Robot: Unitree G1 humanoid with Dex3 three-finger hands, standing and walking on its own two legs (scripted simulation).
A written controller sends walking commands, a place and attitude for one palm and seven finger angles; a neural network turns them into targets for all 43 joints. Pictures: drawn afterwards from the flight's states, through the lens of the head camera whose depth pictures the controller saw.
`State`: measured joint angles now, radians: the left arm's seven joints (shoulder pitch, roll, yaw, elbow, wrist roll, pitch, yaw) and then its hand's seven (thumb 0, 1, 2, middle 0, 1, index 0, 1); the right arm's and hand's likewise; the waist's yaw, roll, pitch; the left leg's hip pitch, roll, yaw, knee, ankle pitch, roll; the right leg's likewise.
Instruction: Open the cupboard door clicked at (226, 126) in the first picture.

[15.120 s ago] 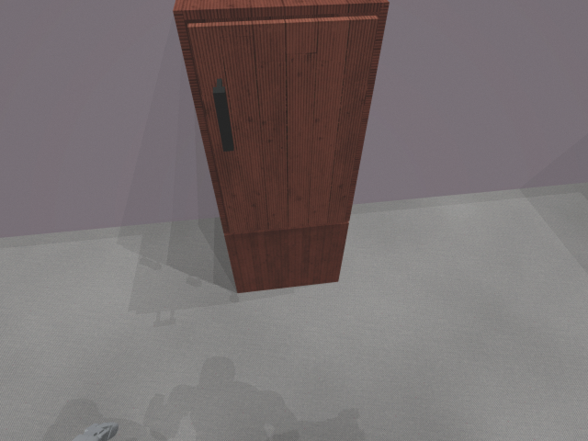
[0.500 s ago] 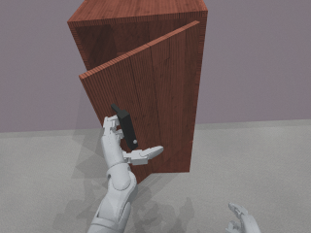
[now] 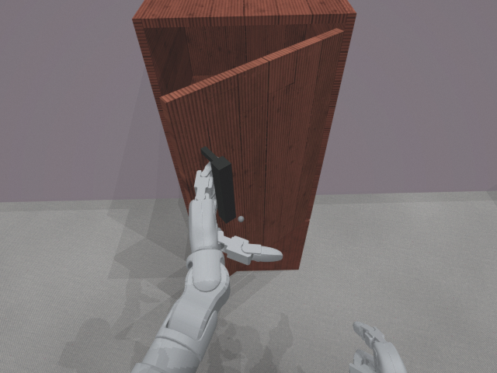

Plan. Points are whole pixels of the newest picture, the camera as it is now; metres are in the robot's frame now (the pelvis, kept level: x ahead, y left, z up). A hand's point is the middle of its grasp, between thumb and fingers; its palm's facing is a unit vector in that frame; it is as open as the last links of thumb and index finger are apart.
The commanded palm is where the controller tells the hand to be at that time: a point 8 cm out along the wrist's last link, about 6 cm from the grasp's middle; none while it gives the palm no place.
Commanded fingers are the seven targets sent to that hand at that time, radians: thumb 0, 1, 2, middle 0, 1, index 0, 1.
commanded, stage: slide the hand sideways off the handle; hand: left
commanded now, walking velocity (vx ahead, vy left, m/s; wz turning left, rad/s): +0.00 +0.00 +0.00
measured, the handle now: (217, 185) +0.41 +0.08 +0.09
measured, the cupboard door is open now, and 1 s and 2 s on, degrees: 38 41 41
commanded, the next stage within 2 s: draw the hand back to the body in 1.10 s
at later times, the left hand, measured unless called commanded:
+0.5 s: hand (231, 244) +0.29 +0.04 +0.09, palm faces -0.03 -1.00 +0.02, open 16.4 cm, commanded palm +0.25 +0.10 +0.09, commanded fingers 0.00 -0.50 0.30 -0.15 -0.30 -0.15 -0.30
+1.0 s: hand (189, 274) +0.24 +0.10 +0.09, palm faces +0.03 -1.00 +0.01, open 16.4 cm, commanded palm +0.21 +0.15 +0.09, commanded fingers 0.00 -0.50 0.30 -0.15 -0.30 -0.15 -0.30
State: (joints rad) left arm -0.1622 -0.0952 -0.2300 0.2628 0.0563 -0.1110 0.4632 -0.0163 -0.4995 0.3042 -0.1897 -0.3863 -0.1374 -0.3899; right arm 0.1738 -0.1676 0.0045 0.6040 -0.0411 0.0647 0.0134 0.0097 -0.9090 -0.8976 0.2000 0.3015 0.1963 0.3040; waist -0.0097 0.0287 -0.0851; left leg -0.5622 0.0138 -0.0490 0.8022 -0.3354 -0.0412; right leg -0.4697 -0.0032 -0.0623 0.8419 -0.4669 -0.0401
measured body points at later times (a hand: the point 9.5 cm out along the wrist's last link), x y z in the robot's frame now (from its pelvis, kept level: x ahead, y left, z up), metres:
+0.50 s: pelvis +0.00 +0.03 +0.00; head +0.00 +0.02 +0.45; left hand +0.28 +0.10 +0.09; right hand +0.15 -0.19 -0.09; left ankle +0.04 +0.15 -0.70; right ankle -0.02 -0.09 -0.70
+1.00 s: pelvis +0.01 +0.01 +0.00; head +0.02 -0.01 +0.45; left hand +0.23 +0.15 +0.09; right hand +0.20 -0.21 -0.08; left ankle +0.04 +0.15 -0.70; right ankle -0.02 -0.09 -0.70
